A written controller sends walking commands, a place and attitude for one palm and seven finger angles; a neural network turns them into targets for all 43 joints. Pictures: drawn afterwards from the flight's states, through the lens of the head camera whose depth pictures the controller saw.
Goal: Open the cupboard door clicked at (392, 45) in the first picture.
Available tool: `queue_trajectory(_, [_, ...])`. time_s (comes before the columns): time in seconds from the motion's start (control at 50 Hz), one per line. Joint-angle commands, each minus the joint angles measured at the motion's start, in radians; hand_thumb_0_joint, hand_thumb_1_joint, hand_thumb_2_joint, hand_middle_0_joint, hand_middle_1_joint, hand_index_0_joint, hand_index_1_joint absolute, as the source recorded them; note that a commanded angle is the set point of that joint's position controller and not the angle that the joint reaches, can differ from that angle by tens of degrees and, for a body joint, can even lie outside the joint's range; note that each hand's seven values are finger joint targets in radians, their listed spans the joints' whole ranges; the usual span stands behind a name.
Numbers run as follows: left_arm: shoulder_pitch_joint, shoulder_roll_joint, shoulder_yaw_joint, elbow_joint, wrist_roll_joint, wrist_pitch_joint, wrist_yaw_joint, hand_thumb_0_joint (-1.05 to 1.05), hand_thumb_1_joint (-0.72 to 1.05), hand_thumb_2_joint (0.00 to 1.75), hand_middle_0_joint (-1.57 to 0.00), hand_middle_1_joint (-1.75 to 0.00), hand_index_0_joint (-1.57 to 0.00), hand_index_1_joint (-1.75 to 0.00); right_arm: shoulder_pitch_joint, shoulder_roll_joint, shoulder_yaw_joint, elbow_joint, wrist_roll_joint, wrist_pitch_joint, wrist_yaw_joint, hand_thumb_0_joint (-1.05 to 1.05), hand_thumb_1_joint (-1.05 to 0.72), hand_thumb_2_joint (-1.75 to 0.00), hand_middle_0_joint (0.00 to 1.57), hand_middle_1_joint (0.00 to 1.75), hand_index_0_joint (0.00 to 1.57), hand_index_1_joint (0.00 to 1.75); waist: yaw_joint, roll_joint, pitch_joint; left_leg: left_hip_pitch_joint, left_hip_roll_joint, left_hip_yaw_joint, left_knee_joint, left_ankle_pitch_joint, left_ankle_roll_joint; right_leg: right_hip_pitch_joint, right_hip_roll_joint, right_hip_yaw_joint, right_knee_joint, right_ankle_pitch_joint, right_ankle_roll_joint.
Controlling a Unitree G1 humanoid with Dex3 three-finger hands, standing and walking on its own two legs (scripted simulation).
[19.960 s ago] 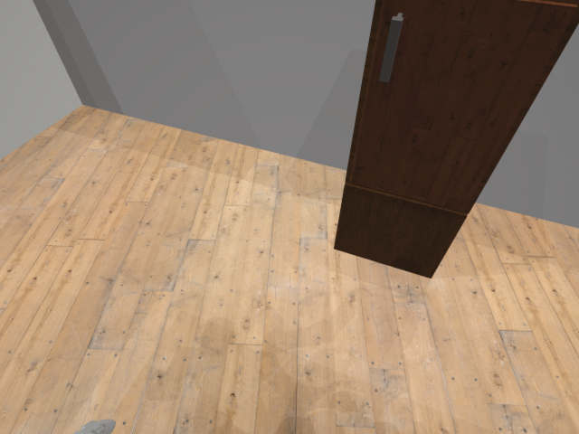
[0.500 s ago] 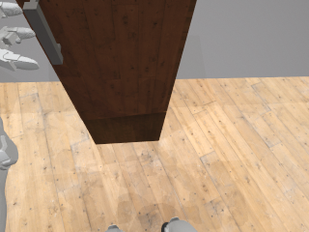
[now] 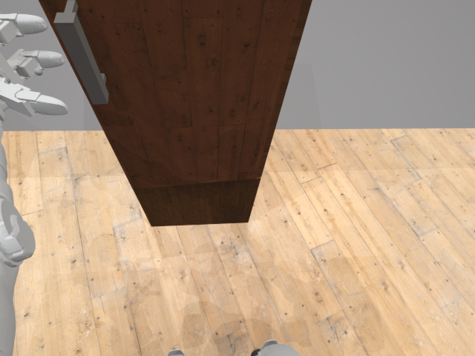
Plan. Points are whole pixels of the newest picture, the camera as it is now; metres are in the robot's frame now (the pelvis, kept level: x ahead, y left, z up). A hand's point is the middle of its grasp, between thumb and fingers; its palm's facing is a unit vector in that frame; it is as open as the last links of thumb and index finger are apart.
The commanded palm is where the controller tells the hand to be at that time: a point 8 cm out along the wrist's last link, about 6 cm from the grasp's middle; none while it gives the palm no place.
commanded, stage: slide the fingers in behind the handle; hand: left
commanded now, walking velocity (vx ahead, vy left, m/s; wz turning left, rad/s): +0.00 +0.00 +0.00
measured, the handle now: (87, 55) +0.56 +0.18 +0.16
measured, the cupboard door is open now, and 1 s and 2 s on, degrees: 4 3 1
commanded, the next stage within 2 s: close the thumb around the handle in 1.48 s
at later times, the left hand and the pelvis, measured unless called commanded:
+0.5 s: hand (50, 73) +0.52 +0.23 +0.16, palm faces -0.01 -1.00 +0.00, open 14.1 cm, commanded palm +0.50 +0.25 +0.15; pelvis +0.00 +0.00 +0.00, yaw +1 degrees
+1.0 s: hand (88, 72) +0.52 +0.18 +0.16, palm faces -0.03 -1.00 -0.01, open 14.0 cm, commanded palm +0.50 +0.22 +0.15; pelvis +0.00 +0.00 +0.00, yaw +0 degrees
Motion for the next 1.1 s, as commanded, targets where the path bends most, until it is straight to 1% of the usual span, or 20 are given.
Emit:
queue_trajectory(0.0, [-0.448,0.252,0.011,-0.217,-0.02,-0.064,0.017,0.0,-0.5,0.3,-0.3,-1.2,-0.3,-1.2,0.156,-0.177,-0.069,-0.045,-0.006,-0.016,-0.015,0.0,-0.9,-0.9,0.2,0.3,0.2,0.3,-0.015,0.131,-0.393,0.325,-0.03,-0.002,-0.05,0.456,0.031,0.128,0.039,-0.025,-0.038,0.391,-0.024])
queue_trajectory(0.04, [-0.473,0.273,0.025,-0.226,-0.023,-0.07,0.021,0.0,-0.5,0.3,-0.3,-1.2,-0.3,-1.2,0.157,-0.179,-0.068,-0.044,-0.006,-0.017,-0.017,0.0,-0.9,-0.9,0.2,0.3,0.2,0.3,-0.016,0.131,-0.408,0.325,-0.031,-0.004,-0.051,0.453,0.032,0.138,0.038,-0.023,-0.035,0.395,-0.025])
queue_trajectory(0.1, [-0.501,0.235,-0.012,-0.222,-0.011,-0.071,0.03,0.0,-0.5,0.3,-0.3,-1.2,-0.3,-1.2,0.155,-0.176,-0.067,-0.041,-0.006,-0.024,-0.016,0.0,-0.9,-0.9,0.2,0.3,0.2,0.3,-0.028,0.154,-0.389,0.326,-0.031,-0.008,-0.053,0.42,0.03,0.103,0.036,-0.024,-0.038,0.351,-0.025])
queue_trajectory(0.16, [-0.52,0.264,0.011,-0.2,-0.011,-0.075,0.045,0.0,-0.5,0.3,-0.3,-1.2,-0.3,-1.2,0.164,-0.179,-0.065,-0.034,-0.007,-0.03,-0.02,0.0,-0.9,-0.9,0.2,0.3,0.2,0.3,-0.032,0.12,-0.398,0.31,-0.029,-0.013,-0.051,0.411,0.031,0.113,0.035,-0.022,-0.033,0.349,-0.024])
queue_trajectory(0.18, [-0.529,0.246,-0.004,-0.219,-0.007,-0.077,0.045,0.0,-0.5,0.3,-0.3,-1.2,-0.3,-1.2,0.162,-0.176,-0.067,-0.036,-0.008,-0.033,-0.018,0.0,-0.9,-0.9,0.2,0.3,0.2,0.3,-0.03,0.158,-0.415,0.325,-0.032,-0.008,-0.05,0.417,0.03,0.112,0.035,-0.019,-0.033,0.355,-0.024])
queue_trajectory(0.22, [-0.532,0.195,-0.036,-0.22,-0.009,-0.08,0.045,0.0,-0.5,0.3,-0.3,-1.2,-0.3,-1.2,0.17,-0.173,-0.067,-0.029,-0.01,-0.038,-0.016,0.0,-0.9,-0.9,0.2,0.3,0.2,0.3,-0.04,0.15,-0.417,0.351,-0.029,-0.014,-0.046,0.442,0.031,0.095,0.038,-0.025,-0.032,0.36,-0.027])
queue_trajectory(0.24, [-0.532,0.228,-0.011,-0.225,-0.008,-0.081,0.046,0.0,-0.5,0.3,-0.3,-1.2,-0.3,-1.2,0.172,-0.175,-0.07,-0.025,-0.011,-0.039,-0.016,0.0,-0.9,-0.9,0.2,0.3,0.2,0.3,-0.032,0.159,-0.437,0.357,-0.028,-0.016,-0.043,0.45,0.028,0.099,0.037,-0.023,-0.032,0.362,-0.026])
queue_trajectory(0.38, [-0.536,0.147,-0.067,-0.205,-0.014,-0.068,0.05,0.0,-0.5,0.3,-0.3,-1.2,-0.3,-1.2,0.174,-0.17,-0.071,-0.011,-0.01,-0.045,-0.013,0.0,-0.9,-0.9,0.2,0.3,0.2,0.3,-0.048,0.144,-0.392,0.348,-0.026,-0.015,-0.048,0.421,0.028,0.07,0.039,-0.028,-0.041,0.336,-0.026])
queue_trajectory(0.44, [-0.538,0.129,-0.065,-0.257,-0.02,-0.077,0.056,0.0,-0.5,0.3,-0.3,-1.2,-0.3,-1.2,0.179,-0.167,-0.075,-0.01,-0.015,-0.051,-0.009,0.0,-0.9,-0.9,0.2,0.3,0.2,0.3,-0.032,0.189,-0.454,0.404,-0.025,-0.023,-0.046,0.479,0.022,0.079,0.04,-0.031,-0.032,0.357,-0.031])
queue_trajectory(0.52, [-0.523,0.062,-0.095,-0.271,-0.037,-0.075,0.064,0.0,-0.5,0.3,-0.3,-1.2,-0.3,-1.2,0.175,-0.163,-0.077,-0.003,-0.016,-0.057,-0.003,0.0,-0.9,-0.9,0.2,0.3,0.2,0.3,-0.037,0.154,-0.423,0.398,-0.028,-0.017,-0.046,0.475,0.026,0.085,0.043,-0.034,-0.039,0.367,-0.032])
queue_trajectory(0.56, [-0.529,0.082,-0.082,-0.282,-0.033,-0.077,0.072,0.0,-0.5,0.3,-0.3,-1.2,-0.3,-1.2,0.17,-0.165,-0.079,0.003,-0.015,-0.058,-0.002,0.0,-0.9,-0.9,0.2,0.3,0.2,0.3,-0.031,0.166,-0.424,0.394,-0.028,-0.019,-0.05,0.47,0.024,0.09,0.041,-0.033,-0.038,0.368,-0.032])
queue_trajectory(0.62, [-0.533,0.01,-0.131,-0.335,-0.036,-0.085,0.083,0.0,-0.5,0.3,-0.3,-1.2,-0.3,-1.2,0.16,-0.155,-0.082,0.0,-0.016,-0.066,0.003,0.0,-0.9,-0.9,0.2,0.3,0.2,0.3,-0.029,0.206,-0.427,0.438,-0.027,-0.023,-0.05,0.512,0.019,0.073,0.042,-0.038,-0.035,0.366,-0.037])
queue_trajectory(0.66, [-0.512,0.001,-0.128,-0.304,-0.039,-0.076,0.092,0.0,-0.5,0.3,-0.3,-1.2,-0.3,-1.2,0.156,-0.155,-0.083,0.007,-0.014,-0.067,0.003,0.0,-0.9,-0.9,0.2,0.3,0.2,0.3,-0.033,0.169,-0.41,0.431,-0.025,-0.022,-0.049,0.493,0.019,0.065,0.042,-0.039,-0.039,0.361,-0.033])
queue_trajectory(0.74, [-0.504,0.1,-0.031,-0.265,-0.036,-0.069,0.123,0.0,-0.5,0.3,-0.3,-1.2,-0.3,-1.2,0.154,-0.16,-0.078,-0.004,-0.016,-0.071,0.001,0.0,-0.9,-0.9,0.2,0.3,0.2,0.3,-0.008,0.109,-0.402,0.347,-0.035,-0.016,-0.064,0.443,0.025,0.136,0.036,-0.034,-0.03,0.372,-0.034])
queue_trajectory(0.76, [-0.509,0.067,-0.059,-0.272,-0.027,-0.07,0.132,0.0,-0.5,0.3,-0.3,-1.2,-0.3,-1.2,0.146,-0.152,-0.075,-0.01,-0.017,-0.072,0.004,0.0,-0.9,-0.9,0.2,0.3,0.2,0.3,-0.01,0.128,-0.396,0.347,-0.039,-0.01,-0.06,0.452,0.026,0.134,0.035,-0.031,-0.027,0.383,-0.033])
queue_trajectory(0.84, [-0.495,0.124,-0.016,-0.257,0.001,-0.084,0.174,0.0,-0.5,0.3,-0.3,-1.2,-0.3,-1.2,0.144,-0.152,-0.075,-0.028,-0.019,-0.067,0.009,0.0,-0.9,-0.9,0.2,0.3,0.2,0.3,-0.006,0.07,-0.389,0.296,-0.038,-0.002,-0.06,0.426,0.03,0.166,0.033,-0.024,-0.02,0.394,-0.027])
queue_trajectory(0.88, [-0.5,0.103,-0.039,-0.255,0.012,-0.086,0.178,0.0,-0.5,0.3,-0.3,-1.2,-0.3,-1.2,0.138,-0.149,-0.075,-0.036,-0.017,-0.067,0.011,0.0,-0.9,-0.9,0.2,0.3,0.2,0.3,-0.009,0.09,-0.385,0.292,-0.041,0.008,-0.058,0.403,0.031,0.161,0.031,-0.018,-0.022,0.389,-0.027])
queue_trajectory(0.94, [-0.511,0.08,-0.055,-0.269,0.011,-0.097,0.173,0.0,-0.5,0.3,-0.3,-1.2,-0.3,-1.2,0.138,-0.146,-0.078,-0.042,-0.014,-0.068,0.01,0.0,-0.9,-0.9,0.2,0.3,0.2,0.3,-0.012,0.102,-0.434,0.315,-0.043,0.012,-0.054,0.41,0.032,0.178,0.032,-0.011,-0.021,0.405,-0.026])
queue_trajectory(1.02, [-0.522,0.098,-0.037,-0.204,-0.006,-0.08,0.16,0.0,-0.5,0.3,-0.3,-1.2,-0.3,-1.2,0.151,-0.155,-0.074,-0.031,-0.011,-0.068,0.001,0.0,-0.9,-0.9,0.2,0.3,0.2,0.3,-0.028,0.028,-0.371,0.251,-0.044,0.017,-0.064,0.345,0.04,0.189,0.031,-0.008,-0.035,0.383,-0.023])
queue_trajectory(1.08, [-0.522,0.126,-0.022,-0.216,0.006,-0.088,0.161,0.0,-0.5,0.3,-0.3,-1.2,-0.3,-1.2,0.158,-0.152,-0.076,-0.028,-0.014,-0.071,0.0,0.0,-0.9,-0.9,0.2,0.3,0.2,0.3,-0.02,0.058,-0.409,0.261,-0.044,0.018,-0.059,0.362,0.038,0.197,0.029,-0.004,-0.032,0.395,-0.022])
